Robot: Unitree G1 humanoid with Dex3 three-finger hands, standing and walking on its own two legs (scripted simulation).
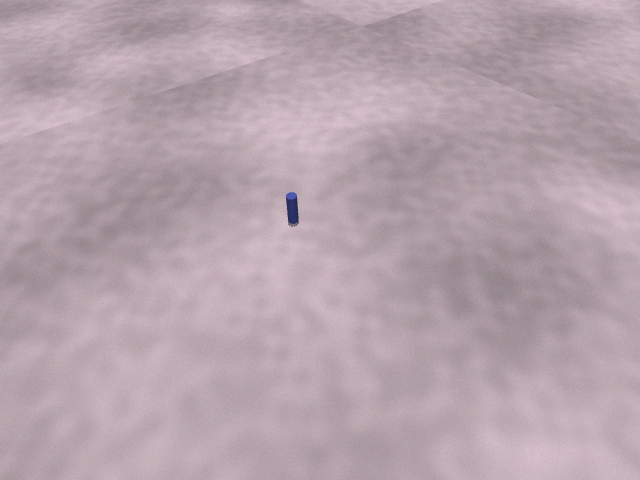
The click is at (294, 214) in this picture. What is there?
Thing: slim round
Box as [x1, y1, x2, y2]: [286, 192, 298, 223]
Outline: 290,192 286,194 288,221 294,223 298,220 296,194
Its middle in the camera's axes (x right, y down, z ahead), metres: -0.12 -0.13 +1.73
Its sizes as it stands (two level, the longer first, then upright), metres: 0.047 0.047 0.145
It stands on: the floor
